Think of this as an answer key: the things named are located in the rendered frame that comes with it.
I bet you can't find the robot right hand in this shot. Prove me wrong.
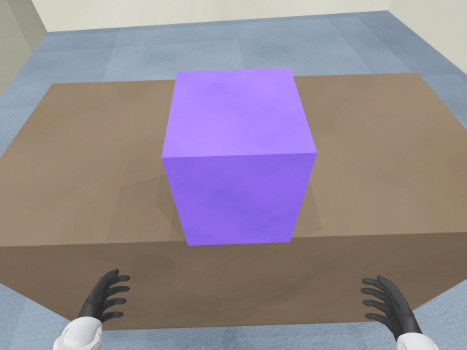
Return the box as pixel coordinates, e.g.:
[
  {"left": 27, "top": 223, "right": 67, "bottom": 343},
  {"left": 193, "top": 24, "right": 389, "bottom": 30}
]
[{"left": 360, "top": 276, "right": 422, "bottom": 343}]

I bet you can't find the carton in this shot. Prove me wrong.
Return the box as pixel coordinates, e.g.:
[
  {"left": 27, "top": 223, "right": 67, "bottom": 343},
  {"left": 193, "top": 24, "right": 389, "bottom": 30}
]
[{"left": 161, "top": 68, "right": 317, "bottom": 246}]

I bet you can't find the robot right forearm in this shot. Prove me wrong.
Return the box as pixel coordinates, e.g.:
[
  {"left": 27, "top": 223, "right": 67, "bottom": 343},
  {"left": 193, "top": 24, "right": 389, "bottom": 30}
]
[{"left": 396, "top": 332, "right": 439, "bottom": 350}]

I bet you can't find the robot left forearm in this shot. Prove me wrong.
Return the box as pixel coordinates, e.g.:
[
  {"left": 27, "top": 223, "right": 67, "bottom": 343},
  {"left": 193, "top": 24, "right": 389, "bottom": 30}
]
[{"left": 53, "top": 316, "right": 103, "bottom": 350}]

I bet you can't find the pedestal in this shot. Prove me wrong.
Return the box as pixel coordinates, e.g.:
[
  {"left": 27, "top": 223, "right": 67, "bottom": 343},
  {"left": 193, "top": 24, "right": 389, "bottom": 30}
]
[{"left": 0, "top": 73, "right": 467, "bottom": 330}]

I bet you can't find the robot left hand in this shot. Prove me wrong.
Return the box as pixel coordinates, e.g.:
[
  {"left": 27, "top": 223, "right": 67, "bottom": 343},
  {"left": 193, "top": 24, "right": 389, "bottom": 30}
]
[{"left": 77, "top": 269, "right": 130, "bottom": 323}]

